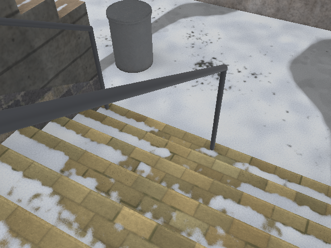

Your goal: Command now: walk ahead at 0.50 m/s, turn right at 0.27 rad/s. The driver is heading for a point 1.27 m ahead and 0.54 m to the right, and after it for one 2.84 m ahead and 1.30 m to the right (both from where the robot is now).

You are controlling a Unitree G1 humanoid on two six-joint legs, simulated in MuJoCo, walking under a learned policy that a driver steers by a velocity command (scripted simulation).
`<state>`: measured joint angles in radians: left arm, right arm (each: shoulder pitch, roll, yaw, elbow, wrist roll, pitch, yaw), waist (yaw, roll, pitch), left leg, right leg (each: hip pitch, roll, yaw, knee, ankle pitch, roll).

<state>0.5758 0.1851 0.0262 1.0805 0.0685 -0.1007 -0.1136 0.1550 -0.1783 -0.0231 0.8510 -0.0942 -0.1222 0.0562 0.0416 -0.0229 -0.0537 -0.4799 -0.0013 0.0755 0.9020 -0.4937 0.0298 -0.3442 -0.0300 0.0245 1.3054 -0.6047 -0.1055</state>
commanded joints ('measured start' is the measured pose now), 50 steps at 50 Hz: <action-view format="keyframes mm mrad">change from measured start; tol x32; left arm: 1 -361 6 23 -248 -3 -10 14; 14 123 288 103 -66 11 26 111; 19 -287 159 30 -253 -32 -9 70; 50 -403 159 2 -451 21 73 95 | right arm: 1 382 -85 -15 155 33 -14 -11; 6 15 66 72 -30 -33 -20 -81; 15 374 10 65 31 46 33 34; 50 143 -299 -105 -174 30 28 -64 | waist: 1 -133 7 76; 12 20 14 198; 15 76 -254 -312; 20 -93 34 111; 50 -143 171 4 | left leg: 1 409 397 -564 -333 389 356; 7 -559 87 122 -144 -61 41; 11 -165 252 -75 81 -11 15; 13 -49 206 -44 385 195 7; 16 -698 29 -100 1243 -423 -128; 23 -68 82 -51 227 474 -118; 30 -158 12 -122 -91 110 -120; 36 665 474 -717 -439 993 467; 41 79 252 -176 -468 901 255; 50 212 391 -133 -520 269 175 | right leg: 1 -738 17 161 158 147 -56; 6 186 -15 -23 -448 1207 31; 13 431 5 -104 -1092 1072 16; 15 987 -321 352 -643 1997 -438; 21 -208 -209 233 -846 1189 -295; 27 -323 -84 286 -626 1033 -187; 31 155 -203 648 -664 905 -277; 35 -704 222 166 -157 -172 113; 41 -466 27 48 291 323 207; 50 -262 -62 -128 -355 233 171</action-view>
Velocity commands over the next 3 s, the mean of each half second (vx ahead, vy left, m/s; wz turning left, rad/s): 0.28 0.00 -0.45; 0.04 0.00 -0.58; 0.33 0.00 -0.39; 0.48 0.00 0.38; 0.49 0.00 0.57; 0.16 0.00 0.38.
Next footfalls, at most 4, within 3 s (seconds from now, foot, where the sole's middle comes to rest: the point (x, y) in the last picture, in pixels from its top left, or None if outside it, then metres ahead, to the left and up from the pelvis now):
0.26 right None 0.22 -0.09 -0.91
0.60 left None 0.31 0.11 -0.91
1.08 right None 0.18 -0.11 -0.91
1.62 left None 0.53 -0.14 -1.09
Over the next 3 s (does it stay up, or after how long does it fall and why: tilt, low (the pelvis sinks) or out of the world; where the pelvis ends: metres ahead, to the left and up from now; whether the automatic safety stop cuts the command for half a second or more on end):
stays up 1.05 -0.43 -0.70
